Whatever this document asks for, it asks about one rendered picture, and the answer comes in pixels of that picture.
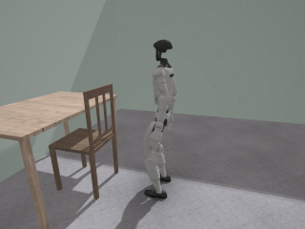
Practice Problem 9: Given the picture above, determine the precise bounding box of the right robot hand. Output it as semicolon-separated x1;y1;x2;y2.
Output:
163;115;173;131

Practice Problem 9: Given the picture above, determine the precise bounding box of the robot right forearm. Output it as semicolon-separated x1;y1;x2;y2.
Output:
168;95;176;115

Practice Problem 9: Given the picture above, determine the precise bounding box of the right robot shin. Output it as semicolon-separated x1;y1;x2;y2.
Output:
152;144;166;177

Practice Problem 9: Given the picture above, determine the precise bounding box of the robot left forearm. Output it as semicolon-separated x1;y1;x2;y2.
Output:
154;95;168;132

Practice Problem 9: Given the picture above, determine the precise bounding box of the humanoid robot head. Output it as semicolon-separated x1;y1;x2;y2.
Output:
153;39;173;68

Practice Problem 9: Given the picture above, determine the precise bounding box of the left robot hand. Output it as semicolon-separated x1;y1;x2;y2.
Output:
149;130;163;152

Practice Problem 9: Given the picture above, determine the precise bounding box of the chair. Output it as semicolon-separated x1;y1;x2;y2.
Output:
49;84;119;199

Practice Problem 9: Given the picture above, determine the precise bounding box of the table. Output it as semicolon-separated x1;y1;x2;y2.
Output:
0;92;119;229

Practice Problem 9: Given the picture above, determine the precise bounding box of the robot right upper arm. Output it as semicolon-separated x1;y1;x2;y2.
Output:
173;78;177;96

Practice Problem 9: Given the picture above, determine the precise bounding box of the robot left upper arm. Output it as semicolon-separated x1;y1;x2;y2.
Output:
152;67;170;103

